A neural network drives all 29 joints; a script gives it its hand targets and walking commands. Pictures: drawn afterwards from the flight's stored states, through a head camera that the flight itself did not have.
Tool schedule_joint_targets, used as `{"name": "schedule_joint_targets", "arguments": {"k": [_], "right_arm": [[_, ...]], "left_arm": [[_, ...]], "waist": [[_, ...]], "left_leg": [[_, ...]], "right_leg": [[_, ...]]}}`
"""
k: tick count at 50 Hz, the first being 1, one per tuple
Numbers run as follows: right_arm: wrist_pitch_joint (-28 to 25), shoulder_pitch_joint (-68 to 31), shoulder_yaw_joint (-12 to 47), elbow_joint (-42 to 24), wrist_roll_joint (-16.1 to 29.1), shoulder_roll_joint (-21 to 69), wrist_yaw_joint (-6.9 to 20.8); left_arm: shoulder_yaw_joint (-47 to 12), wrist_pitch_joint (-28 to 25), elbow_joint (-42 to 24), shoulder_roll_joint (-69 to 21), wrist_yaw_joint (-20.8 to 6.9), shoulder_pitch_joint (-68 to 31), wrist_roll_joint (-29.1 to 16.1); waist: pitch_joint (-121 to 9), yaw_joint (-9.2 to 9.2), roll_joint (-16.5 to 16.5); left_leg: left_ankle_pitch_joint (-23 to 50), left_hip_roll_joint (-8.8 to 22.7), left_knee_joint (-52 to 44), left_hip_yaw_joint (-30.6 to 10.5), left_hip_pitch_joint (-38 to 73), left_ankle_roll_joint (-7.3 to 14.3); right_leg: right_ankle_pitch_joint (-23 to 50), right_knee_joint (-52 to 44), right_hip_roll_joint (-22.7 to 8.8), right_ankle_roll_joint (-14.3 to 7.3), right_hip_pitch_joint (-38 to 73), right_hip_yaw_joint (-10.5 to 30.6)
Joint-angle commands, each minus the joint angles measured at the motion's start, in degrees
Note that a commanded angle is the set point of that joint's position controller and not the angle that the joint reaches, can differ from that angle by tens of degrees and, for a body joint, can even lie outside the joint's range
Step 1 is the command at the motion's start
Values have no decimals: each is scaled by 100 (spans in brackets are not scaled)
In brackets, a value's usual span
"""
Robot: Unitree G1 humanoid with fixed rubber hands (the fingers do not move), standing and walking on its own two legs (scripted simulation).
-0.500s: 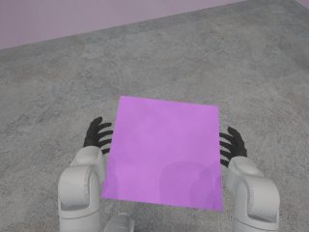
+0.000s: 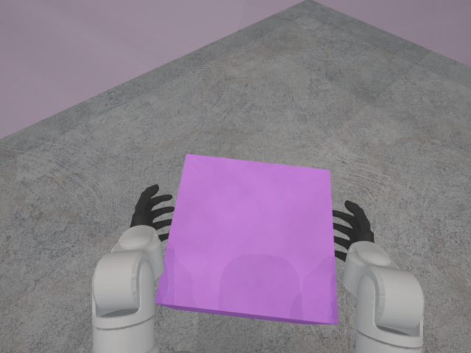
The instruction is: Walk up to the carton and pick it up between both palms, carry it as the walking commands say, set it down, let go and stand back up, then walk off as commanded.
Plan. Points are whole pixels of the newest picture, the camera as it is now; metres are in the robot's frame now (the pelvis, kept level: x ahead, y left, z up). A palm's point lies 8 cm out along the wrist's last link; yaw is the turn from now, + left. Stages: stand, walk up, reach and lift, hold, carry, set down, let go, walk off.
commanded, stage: carry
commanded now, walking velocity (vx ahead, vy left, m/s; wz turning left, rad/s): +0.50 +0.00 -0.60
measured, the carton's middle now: (247, 243) +0.30 +0.01 -0.01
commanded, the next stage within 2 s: none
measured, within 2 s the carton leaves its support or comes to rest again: neither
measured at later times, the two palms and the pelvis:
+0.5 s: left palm (248, 94) +0.58 +0.03 +0.09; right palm (405, 150) +0.46 -0.27 +0.09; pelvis +0.27 -0.03 +0.00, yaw -19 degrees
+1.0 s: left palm (328, 34) +0.85 -0.17 +0.09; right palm (452, 88) +0.64 -0.42 +0.10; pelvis +0.54 -0.13 +0.00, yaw -36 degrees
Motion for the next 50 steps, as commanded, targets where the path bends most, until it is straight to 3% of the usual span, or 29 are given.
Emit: {"name": "schedule_joint_targets", "arguments": {"k": [1, 4, 6, 7, 8, 9, 10, 11, 14, 17, 20, 21, 22, 23, 24, 27, 28, 30, 32, 33, 34, 36, 38, 41, 45, 47, 48, 49, 50], "right_arm": [[-428, -2532, 3778, -749, 2176, 5943, 1560], [-711, -2746, 3869, -1580, 2211, 5932, 1523], [-736, -2212, 3763, -1368, 2063, 5855, 1473], [-732, -1969, 3681, -1156, 2012, 5767, 1459], [-705, -1979, 3647, -1141, 1987, 5556, 1446], [-716, -1848, 3572, -1189, 1975, 5331, 1447], [-676, -1887, 3571, -1178, 1977, 5268, 1419], [-618, -1915, 3531, -996, 1857, 5206, 1367], [-384, -2052, 3630, -794, 1762, 4912, 1368], [-147, -2325, 3793, -725, 1888, 4669, 1381], [-45, -2774, 3986, -973, 2137, 4721, 1445], [-30, -3072, 4074, -1086, 2225, 4890, 1463], [1, -3252, 4170, -1232, 2271, 4940, 1484], [41, -3413, 4200, -1173, 2345, 4917, 1515], [69, -3052, 4046, -770, 2282, 4987, 1528], [-155, -2546, 3806, -627, 2266, 5501, 1527], [-261, -2797, 3976, -892, 2368, 5815, 1525], [-474, -2804, 3945, -1378, 2364, 5950, 1512], [-584, -2395, 3789, -1437, 2321, 5923, 1525], [-618, -2143, 3567, -1256, 2173, 5743, 1509], [-682, -2045, 3437, -1278, 2085, 5586, 1456], [-759, -1813, 3250, -1196, 1826, 5340, 1373], [-653, -1867, 3263, -1100, 1682, 5207, 1352], [-495, -2078, 3585, -1101, 1881, 5096, 1430], [-175, -2415, 3937, -1161, 2116, 4806, 1466], [-84, -2532, 3958, -1105, 2249, 4781, 1538], [-108, -2742, 3968, -1267, 2353, 4860, 1560], [-109, -2932, 3922, -1319, 2362, 4860, 1576], [-67, -2887, 4005, -1164, 2342, 5000, 1615]], "left_arm": [[-4008, -212, -670, -5988, -1552, -2345, -2314], [-4265, -454, -1133, -6239, -1594, -2437, -2527], [-4367, -475, -1242, -6083, -1609, -2380, -2639], [-4396, -471, -1226, -5939, -1588, -2302, -2596], [-4422, -426, -1193, -5848, -1569, -2157, -2516], [-4401, -397, -1372, -5556, -1561, -2193, -2520], [-4300, -335, -1271, -5324, -1558, -2130, -2475], [-4244, -255, -992, -5253, -1595, -2165, -2485], [-3844, -81, -556, -4945, -1630, -1901, -2214], [-3332, 81, 17, -4571, -1554, -1490, -1833], [-3198, 93, 96, -4814, -1466, -1518, -1728], [-3191, 51, 5, -4928, -1449, -1534, -1768], [-3166, 27, -30, -4876, -1420, -1616, -1735], [-3118, 32, -7, -4947, -1381, -1663, -1776], [-3243, 52, -139, -4976, -1338, -1812, -1838], [-3723, -81, -617, -5518, -1382, -2159, -2108], [-3832, -177, -788, -5762, -1406, -2280, -2167], [-4053, -331, -1110, -6066, -1442, -2428, -2336], [-4270, -407, -1324, -6087, -1462, -2450, -2514], [-4457, -409, -1434, -6017, -1446, -2448, -2521], [-4558, -407, -1610, -5865, -1444, -2654, -2663], [-4696, -358, -1540, -5628, -1574, -2656, -2829], [-4508, -258, -1220, -5558, -1645, -2495, -2692], [-4130, -195, -766, -5367, -1586, -2128, -2370], [-3437, 1, -71, -4960, -1447, -1193, -1804], [-3380, 25, -157, -4945, -1383, -1291, -1704], [-3441, -26, -344, -5136, -1363, -1539, -1782], [-3494, -84, -609, -5158, -1374, -1764, -1857], [-3519, -99, -685, -5080, -1353, -1945, -1814]], "waist": [[-2185, 61, -315], [-2430, 5, -907], [-2759, -231, -564], [-3045, -362, 128], [-3170, -383, 1540], [-3207, -293, 2309], [-3021, -297, 1867], [-2593, -342, 1510], [-1197, -278, 1007], [-790, -230, 907], [-1303, 39, 364], [-1542, 224, -727], [-1409, 145, -2408], [-1397, 127, -2216], [-1493, 128, -1230], [-1679, 169, -230], [-1903, 174, -392], [-2334, 77, -803], [-3057, -312, 171], [-3281, -355, 1728], [-3565, -257, 2783], [-2837, -313, 2041], [-1734, -334, 1361], [-983, -343, 804], [-893, -179, 560], [-1291, -53, 1058], [-1832, 51, 816], [-2079, 176, 34], [-2131, 91, -1389]], "left_leg": [[-86, -319, -1503, -276, -1662, -222], [1189, -613, -3375, -122, -55, -120], [2414, -848, -4865, 416, 2333, -17], [3053, -264, -5091, 81, 3900, 129], [3530, 1334, -5391, -1292, 5336, 488], [4842, 2323, -4948, -1673, 5638, 779], [5898, 2370, -4515, -1648, 5393, 1072], [5815, 2412, -4456, -1551, 4755, 1214], [3240, 2176, -5178, -697, 3333, 958], [2261, 2162, -5283, -81, 2141, 741], [3688, 1378, -3321, 968, 1331, 143], [3757, 812, -1603, 1150, 498, -217], [774, -10, -312, 935, -1125, -528], [-483, -256, 373, 229, -1929, -436], [-770, -372, 490, -16, -2260, -323], [-625, -225, -1460, -184, -2682, -199], [-236, -287, -2107, -58, -2038, -297], [962, -477, -3496, -14, -222, -260], [2679, -477, -5395, 344, 3420, -62], [3608, 1056, -5477, -934, 5438, 319], [5694, 2460, -4851, -1600, 6266, 609], [6695, 2262, -4374, -1406, 5224, 1018], [4582, 2060, -5004, -757, 4443, 918], [4825, 1913, -5123, -220, 4141, 914], [7178, 1476, -4531, 926, 3392, 540], [8158, 1175, -3367, 1435, 3126, 257], [7741, 783, -2341, 1474, 3006, 4], [4986, 262, -1115, 1213, 1351, -274], [257, -538, 334, 836, -613, -351]], "right_leg": [[5589, -1097, -1370, -908, 3813, 2444], [5558, -1131, -1244, -777, 2884, 2218], [4669, -515, -662, -295, 1353, 1129], [3727, 436, -348, -31, 225, 546], [331, 1529, 77, 223, -1520, 58], [-1105, 2628, -50, 348, -2155, -96], [-1033, 3104, -261, 353, -2124, 234], [-1068, 3025, -554, 422, -2101, 374], [-992, 1013, -840, 505, -1632, 69], [-479, 165, -506, 457, -438, -601], [210, -709, 334, 240, 1797, -1144], [51, -1295, -145, -206, 2633, 456], [2641, -1496, -1418, -910, 3500, 2875], [5015, -1210, -1690, -1372, 4019, 3701], [5971, -951, -1683, -1411, 4184, 3671], [6119, -877, -1566, -964, 4776, 2779], [6251, -855, -1498, -901, 4369, 2604], [5622, -869, -1217, -654, 3186, 2180], [4325, 538, -457, -164, 877, 804], [468, 1612, -28, 173, -1284, 197], [-1306, 2889, -106, 382, -2259, -168], [-909, 3052, -568, 402, -2089, 418], [-463, 2074, -797, 520, -2244, 192], [-270, 1678, -576, 572, -2181, -323], [519, -59, -161, 438, -678, -1080], [1219, -744, 427, 394, 610, -1559], [1959, -1379, 594, 274, 1451, -1300], [5232, -1019, -422, -267, 3007, 121], [9895, -451, -1771, -1117, 4484, 1935]]}}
